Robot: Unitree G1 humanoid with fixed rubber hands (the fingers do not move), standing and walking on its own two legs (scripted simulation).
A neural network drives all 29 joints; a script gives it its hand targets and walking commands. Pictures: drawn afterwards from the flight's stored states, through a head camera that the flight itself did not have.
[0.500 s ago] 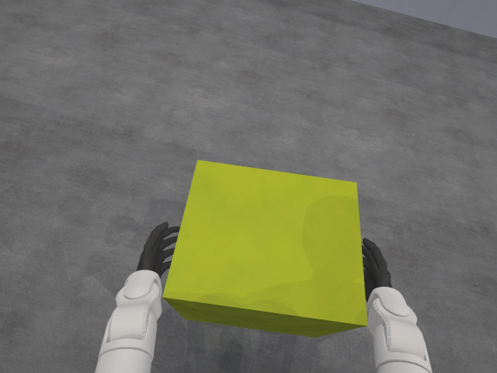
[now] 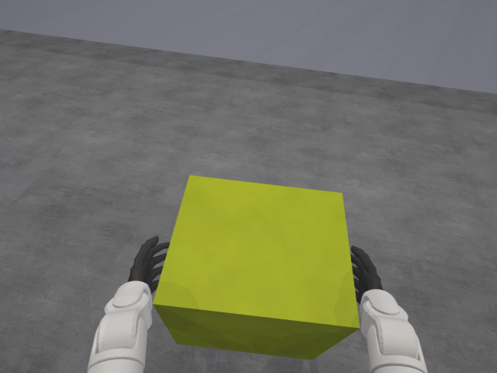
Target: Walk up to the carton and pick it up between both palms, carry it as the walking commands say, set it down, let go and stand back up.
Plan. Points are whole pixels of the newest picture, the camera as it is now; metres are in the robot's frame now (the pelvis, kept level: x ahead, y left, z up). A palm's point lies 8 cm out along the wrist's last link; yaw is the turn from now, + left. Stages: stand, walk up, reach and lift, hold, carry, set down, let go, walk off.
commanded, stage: reach and lift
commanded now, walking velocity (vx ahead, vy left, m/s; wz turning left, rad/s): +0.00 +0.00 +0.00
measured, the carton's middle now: (254, 273) +0.34 -0.04 -0.07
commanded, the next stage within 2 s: none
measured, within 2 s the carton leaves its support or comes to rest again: neither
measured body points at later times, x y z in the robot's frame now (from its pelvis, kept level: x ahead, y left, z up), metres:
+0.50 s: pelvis -0.05 +0.02 +0.00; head -0.06 +0.02 +0.45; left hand +0.32 +0.18 +0.05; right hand +0.28 -0.20 +0.03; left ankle +0.04 +0.10 -0.74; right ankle -0.01 -0.13 -0.74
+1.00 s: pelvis +0.02 +0.01 +0.01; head -0.01 -0.01 +0.46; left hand +0.32 +0.16 +0.04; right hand +0.28 -0.21 +0.01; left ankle +0.04 +0.10 -0.74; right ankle -0.01 -0.13 -0.74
